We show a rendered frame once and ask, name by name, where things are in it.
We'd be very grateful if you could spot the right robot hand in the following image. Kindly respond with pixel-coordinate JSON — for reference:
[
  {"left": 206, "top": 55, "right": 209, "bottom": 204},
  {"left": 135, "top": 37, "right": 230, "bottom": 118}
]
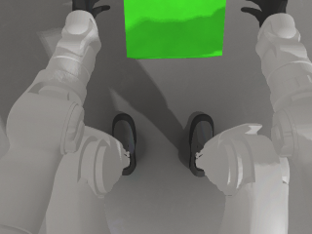
[{"left": 241, "top": 0, "right": 289, "bottom": 28}]

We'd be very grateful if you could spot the robot left forearm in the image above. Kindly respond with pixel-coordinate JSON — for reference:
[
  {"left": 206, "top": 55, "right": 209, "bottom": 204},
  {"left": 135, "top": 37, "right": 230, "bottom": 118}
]
[{"left": 6, "top": 10, "right": 101, "bottom": 142}]

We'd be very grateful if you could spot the left robot hand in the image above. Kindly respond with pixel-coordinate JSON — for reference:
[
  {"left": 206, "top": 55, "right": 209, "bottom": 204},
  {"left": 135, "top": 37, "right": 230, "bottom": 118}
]
[{"left": 72, "top": 0, "right": 110, "bottom": 19}]

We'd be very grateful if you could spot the carton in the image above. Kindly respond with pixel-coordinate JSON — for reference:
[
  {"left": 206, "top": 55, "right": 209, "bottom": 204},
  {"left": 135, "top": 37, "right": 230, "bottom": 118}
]
[{"left": 124, "top": 0, "right": 226, "bottom": 59}]

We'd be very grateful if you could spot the robot left foot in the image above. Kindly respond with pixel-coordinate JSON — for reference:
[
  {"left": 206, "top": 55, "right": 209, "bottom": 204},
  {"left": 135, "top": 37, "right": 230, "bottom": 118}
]
[{"left": 112, "top": 113, "right": 137, "bottom": 176}]

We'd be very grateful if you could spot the robot right forearm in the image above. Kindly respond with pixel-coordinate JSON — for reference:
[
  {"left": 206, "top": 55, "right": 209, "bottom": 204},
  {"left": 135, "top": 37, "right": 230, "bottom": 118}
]
[{"left": 255, "top": 13, "right": 312, "bottom": 112}]

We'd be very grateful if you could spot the right robot upper arm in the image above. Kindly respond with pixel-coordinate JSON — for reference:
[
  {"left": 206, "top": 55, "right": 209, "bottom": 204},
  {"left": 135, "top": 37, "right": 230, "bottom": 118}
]
[{"left": 271, "top": 103, "right": 312, "bottom": 220}]

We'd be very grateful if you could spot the robot right thigh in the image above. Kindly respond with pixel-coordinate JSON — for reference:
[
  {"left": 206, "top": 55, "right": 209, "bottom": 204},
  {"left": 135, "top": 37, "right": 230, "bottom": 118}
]
[{"left": 213, "top": 134, "right": 289, "bottom": 234}]

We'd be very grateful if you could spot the left robot upper arm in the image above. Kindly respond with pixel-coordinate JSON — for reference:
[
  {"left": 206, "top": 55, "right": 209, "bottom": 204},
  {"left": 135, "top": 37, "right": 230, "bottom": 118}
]
[{"left": 0, "top": 93, "right": 85, "bottom": 234}]

